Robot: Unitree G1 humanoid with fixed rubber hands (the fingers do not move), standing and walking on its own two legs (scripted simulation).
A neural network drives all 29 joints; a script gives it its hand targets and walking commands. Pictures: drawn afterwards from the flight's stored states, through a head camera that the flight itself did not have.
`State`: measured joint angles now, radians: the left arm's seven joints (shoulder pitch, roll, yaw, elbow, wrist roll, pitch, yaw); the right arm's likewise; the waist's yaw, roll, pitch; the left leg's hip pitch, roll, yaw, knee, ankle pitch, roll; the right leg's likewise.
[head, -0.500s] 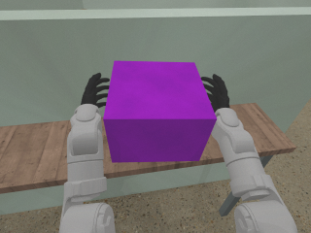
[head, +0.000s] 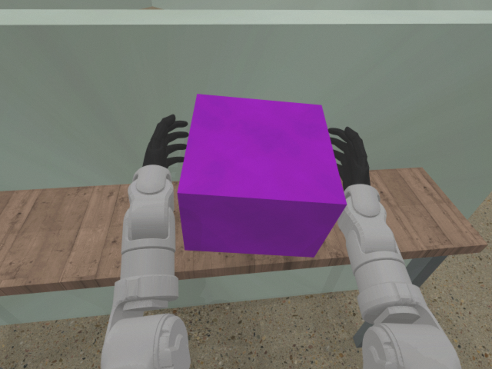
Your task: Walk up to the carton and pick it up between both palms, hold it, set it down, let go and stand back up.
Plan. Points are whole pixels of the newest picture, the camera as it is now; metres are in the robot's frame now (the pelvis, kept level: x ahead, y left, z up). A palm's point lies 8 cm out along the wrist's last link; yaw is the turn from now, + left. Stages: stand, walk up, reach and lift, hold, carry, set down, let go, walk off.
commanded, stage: set down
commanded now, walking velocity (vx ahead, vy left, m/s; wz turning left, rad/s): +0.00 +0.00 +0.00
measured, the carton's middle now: (255, 175) +0.39 +0.01 +0.14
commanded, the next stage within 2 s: none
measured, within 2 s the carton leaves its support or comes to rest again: rests again in 1.98 s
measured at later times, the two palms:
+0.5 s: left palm (167, 174) +0.39 +0.16 +0.14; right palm (347, 180) +0.39 -0.15 +0.13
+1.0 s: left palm (176, 178) +0.41 +0.15 +0.11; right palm (347, 183) +0.40 -0.16 +0.11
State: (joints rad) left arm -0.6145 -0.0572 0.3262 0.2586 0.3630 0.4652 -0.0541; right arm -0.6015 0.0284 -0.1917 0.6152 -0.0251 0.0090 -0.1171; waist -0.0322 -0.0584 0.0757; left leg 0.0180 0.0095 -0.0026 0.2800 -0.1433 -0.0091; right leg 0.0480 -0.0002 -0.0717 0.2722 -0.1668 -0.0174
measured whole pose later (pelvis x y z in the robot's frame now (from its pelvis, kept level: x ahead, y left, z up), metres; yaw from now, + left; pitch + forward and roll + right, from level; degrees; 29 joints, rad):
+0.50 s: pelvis +0.01 +0.00 +0.00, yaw +0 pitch -5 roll +0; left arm -0.60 -0.05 0.30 0.36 0.31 0.37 0.01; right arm -0.61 -0.01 -0.17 0.71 -0.01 -0.08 -0.12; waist -0.02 -0.06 0.07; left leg -0.05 0.02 0.01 0.30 -0.17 -0.01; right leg 0.00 0.01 -0.08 0.25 -0.17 -0.02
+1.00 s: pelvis +0.01 +0.00 +0.00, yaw -1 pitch +0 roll +0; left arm -0.72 -0.05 0.39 0.70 0.31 0.20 0.03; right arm -0.71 0.03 -0.43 0.91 -0.21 -0.15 -0.04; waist 0.01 -0.04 0.01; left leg -0.12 0.03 0.03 0.27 -0.14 -0.02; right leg -0.09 0.01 -0.07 0.25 -0.15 -0.02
